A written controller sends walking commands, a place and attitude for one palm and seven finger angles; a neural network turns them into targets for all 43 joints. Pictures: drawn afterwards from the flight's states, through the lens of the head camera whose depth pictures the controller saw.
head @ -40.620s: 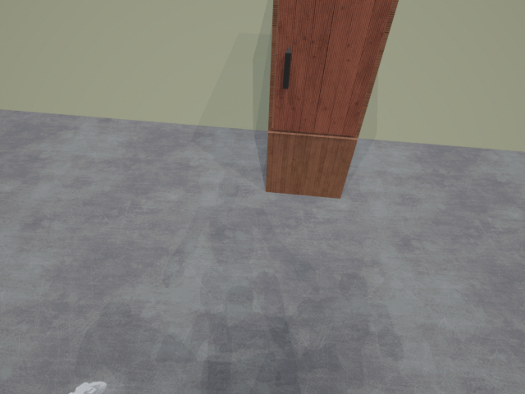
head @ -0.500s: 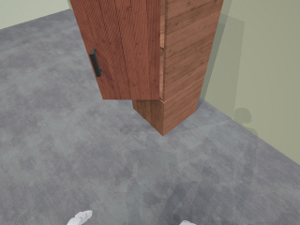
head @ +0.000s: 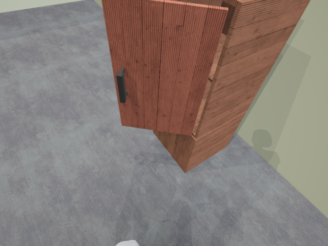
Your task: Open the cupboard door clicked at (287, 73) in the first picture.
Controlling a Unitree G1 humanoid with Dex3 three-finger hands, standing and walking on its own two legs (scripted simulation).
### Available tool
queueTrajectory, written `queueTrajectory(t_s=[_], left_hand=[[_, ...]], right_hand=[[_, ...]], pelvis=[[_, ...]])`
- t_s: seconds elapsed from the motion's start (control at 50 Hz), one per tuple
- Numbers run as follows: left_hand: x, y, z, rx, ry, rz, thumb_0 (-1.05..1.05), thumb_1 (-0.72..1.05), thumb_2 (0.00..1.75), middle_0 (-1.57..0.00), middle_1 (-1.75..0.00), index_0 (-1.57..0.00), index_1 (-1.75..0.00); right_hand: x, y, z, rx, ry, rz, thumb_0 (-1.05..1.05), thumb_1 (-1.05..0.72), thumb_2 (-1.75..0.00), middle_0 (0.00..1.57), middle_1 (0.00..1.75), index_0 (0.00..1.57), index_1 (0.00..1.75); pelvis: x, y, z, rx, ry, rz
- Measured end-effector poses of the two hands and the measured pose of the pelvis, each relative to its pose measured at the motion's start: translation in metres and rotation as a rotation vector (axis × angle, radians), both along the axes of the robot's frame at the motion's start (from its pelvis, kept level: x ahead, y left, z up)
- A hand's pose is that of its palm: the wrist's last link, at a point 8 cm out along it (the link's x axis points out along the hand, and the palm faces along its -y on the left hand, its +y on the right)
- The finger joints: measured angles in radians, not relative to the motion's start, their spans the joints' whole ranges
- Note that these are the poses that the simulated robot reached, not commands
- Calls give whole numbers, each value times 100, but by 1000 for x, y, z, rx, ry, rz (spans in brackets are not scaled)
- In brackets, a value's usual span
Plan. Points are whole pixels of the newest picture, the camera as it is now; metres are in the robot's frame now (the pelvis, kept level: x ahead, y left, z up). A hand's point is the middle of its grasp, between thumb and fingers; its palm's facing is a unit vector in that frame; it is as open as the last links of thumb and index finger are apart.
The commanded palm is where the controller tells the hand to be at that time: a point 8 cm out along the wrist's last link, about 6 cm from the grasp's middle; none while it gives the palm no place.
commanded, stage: come to a stop and stand still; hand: left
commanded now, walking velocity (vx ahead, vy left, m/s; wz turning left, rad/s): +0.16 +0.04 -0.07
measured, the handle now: (123, 85) +0.65 +0.22 -0.04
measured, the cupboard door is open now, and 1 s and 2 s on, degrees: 48 48 48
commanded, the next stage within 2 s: look again from close up in 1.40 s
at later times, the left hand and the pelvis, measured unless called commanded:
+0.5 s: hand (105, 230) +0.17 +0.17 -0.15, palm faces -0.06 -0.97 -0.24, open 7.3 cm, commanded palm none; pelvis +0.06 -0.01 +0.02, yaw -3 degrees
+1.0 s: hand out of the picture +0.05 +0.20 -0.17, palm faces +0.06 -0.97 -0.23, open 7.3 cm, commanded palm none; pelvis +0.05 +0.00 +0.01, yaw -1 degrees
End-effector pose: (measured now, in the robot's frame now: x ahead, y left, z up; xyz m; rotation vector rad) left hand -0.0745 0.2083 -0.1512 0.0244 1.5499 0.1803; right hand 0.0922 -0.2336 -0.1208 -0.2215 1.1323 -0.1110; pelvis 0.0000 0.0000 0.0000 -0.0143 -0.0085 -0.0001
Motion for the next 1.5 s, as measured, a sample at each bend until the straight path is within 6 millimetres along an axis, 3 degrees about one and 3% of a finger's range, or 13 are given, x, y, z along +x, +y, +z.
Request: queueTrajectory(t_s=[0.1, 0.26, 0.38, 0.5, 0.6, 0.7, 0.84, 0.94, 1.0, 1.1, 1.2, 1.36, 1.5], left_hand=[[65, 23, 5, 10, -62, -49, 1, 92, 90, -20, -30, -20, -30], [174, 44, 17, 62, -219, -117, 1, 92, 90, -20, -30, -20, -30], [221, 40, 24, 90, -258, -173, 1, 92, 90, -20, -30, -20, -30], [245, 15, 32, 119, -294, -221, 1, 92, 90, -20, -30, -20, -30], [240, -12, 34, 140, -311, -244, 1, 91, 90, -20, -30, -20, -30], [218, -25, 40, 135, -287, -201, 0, 92, 90, -20, -30, -20, -30], [172, -5, 39, 147, -237, -125, 0, 93, 90, -20, -30, -21, -30], [136, 22, 22, 128, -165, -87, 1, 92, 90, -20, -30, -21, -30], [123, 37, 10, 114, -127, -67, 1, 91, 90, -20, -30, -20, -30], [116, 44, 12, 93, -100, -79, 1, 92, 90, -20, -30, -20, -30], [119, 40, 18, 90, -123, -103, 1, 91, 90, -20, -30, -20, -30], [132, 22, 24, 59, -140, -153, 1, 91, 90, -20, -30, -20, -30], [146, 21, 20, 56, -156, -163, 2, 93, 90, -20, -30, -20, -30]], right_hand=[[9, 25, 4, 5, 22, -36, 0, -91, -90, 20, 30, 20, 30], [-7, 26, 8, -28, 149, -113, 0, -94, -90, 20, 30, 20, 30], [-26, 16, 5, -19, 231, -175, 0, -92, -90, 20, 30, 20, 30], [-46, -9, -6, 18, 294, -215, 1, -91, -90, 20, 30, 20, 30], [-53, -37, -21, 49, 320, -239, 1, -91, -90, 20, 30, 20, 30], [-38, -53, -17, 43, 295, -213, 1, -91, -90, 20, 30, 20, 30], [9, -54, -4, 13, 189, -121, 1, -91, -90, 20, 30, 20, 30], [41, -35, 4, -21, 80, -72, 1, -91, -90, 20, 30, 20, 30], [46, -18, 6, -38, 46, -46, 1, -91, -90, 20, 30, 20, 30], [37, 8, 9, -20, 56, -31, 1, -91, -90, 20, 30, 20, 30], [17, 24, -3, 36, 98, -55, 1, -91, -90, 20, 30, 20, 30], [-26, 16, -5, 40, 176, -145, 0, -93, -90, 20, 30, 20, 30], [-71, 17, -1, 23, 298, -180, 0, -92, -90, 20, 30, 20, 30]], pelvis=[[25, 17, 8, 13, 0, -29], [55, 22, 18, 9, 16, -39], [65, 10, 19, -9, 26, -51], [65, -14, 16, -4, 41, -58], [64, -35, 10, 24, 36, -60], [62, -41, 17, 44, 19, -52], [54, -34, 20, 52, 6, -30], [51, -13, 12, 32, -1, -23], [49, -2, 7, 24, -8, -21], [46, 8, 12, 27, -8, -36], [43, 11, 13, 41, -1, -45], [48, 13, 18, 24, -4, -50], [53, 9, 20, 19, -12, -51]])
